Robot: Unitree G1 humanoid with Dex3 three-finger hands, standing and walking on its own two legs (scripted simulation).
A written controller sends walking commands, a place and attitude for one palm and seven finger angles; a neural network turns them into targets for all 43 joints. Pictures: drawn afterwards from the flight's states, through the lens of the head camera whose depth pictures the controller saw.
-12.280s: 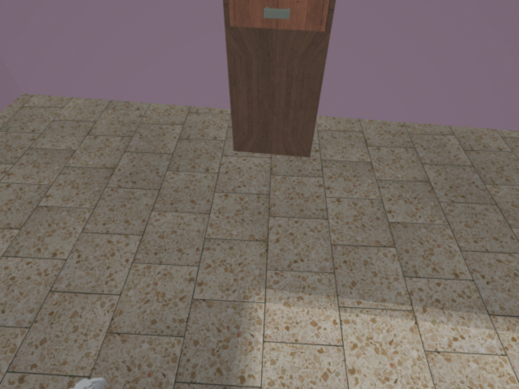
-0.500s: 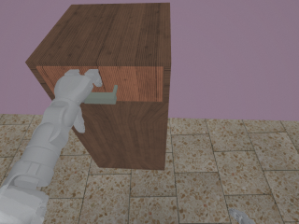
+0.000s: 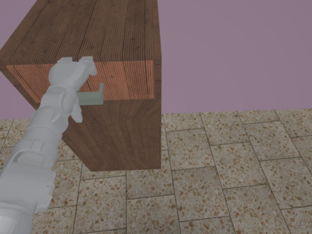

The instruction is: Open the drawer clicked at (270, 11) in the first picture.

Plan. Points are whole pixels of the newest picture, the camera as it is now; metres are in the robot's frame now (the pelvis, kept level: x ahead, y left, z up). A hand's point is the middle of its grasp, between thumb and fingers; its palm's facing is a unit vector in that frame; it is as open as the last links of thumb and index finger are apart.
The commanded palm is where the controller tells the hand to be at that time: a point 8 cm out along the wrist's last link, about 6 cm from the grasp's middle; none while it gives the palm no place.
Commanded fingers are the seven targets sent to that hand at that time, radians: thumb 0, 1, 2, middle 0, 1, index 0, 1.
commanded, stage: move the hooked fingers above the handle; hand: left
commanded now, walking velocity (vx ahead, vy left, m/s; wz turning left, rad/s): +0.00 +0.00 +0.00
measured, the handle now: (86, 92) +0.51 +0.22 +0.04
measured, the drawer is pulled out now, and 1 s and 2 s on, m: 0.00 0.00 0.00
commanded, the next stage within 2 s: lower the fingers behind the handle in 0.66 s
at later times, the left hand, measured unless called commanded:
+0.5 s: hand (77, 90) +0.46 +0.22 +0.10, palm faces -0.03 -0.01 -1.00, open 13.8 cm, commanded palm +0.44 +0.21 +0.16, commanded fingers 0.00 -0.50 0.30 -0.30 -1.20 -0.30 -1.20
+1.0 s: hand (81, 94) +0.46 +0.21 +0.08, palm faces -0.06 -0.02 -1.00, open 13.8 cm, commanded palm +0.44 +0.21 +0.15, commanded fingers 0.00 -0.50 0.30 -0.30 -1.20 -0.30 -1.20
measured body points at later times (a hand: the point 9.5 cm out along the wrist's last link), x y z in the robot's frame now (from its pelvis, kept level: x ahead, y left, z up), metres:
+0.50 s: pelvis +0.00 +0.00 +0.00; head +0.06 -0.02 +0.45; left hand +0.46 +0.21 +0.15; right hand +0.09 -0.27 -0.13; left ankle -0.04 +0.10 -0.73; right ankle +0.00 -0.10 -0.73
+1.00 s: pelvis +0.01 -0.01 +0.00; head +0.06 -0.03 +0.45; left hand +0.46 +0.21 +0.14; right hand +0.08 -0.27 -0.14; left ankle -0.04 +0.10 -0.73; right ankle +0.00 -0.10 -0.73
